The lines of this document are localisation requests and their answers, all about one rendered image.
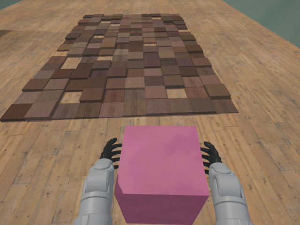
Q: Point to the robot right forearm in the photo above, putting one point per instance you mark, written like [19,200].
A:
[228,196]

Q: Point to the right robot hand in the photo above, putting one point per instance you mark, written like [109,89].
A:
[213,155]

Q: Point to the carton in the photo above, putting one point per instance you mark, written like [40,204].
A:
[161,177]

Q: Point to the left robot hand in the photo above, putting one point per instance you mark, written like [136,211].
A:
[108,153]

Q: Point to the robot left forearm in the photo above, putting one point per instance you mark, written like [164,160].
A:
[97,195]

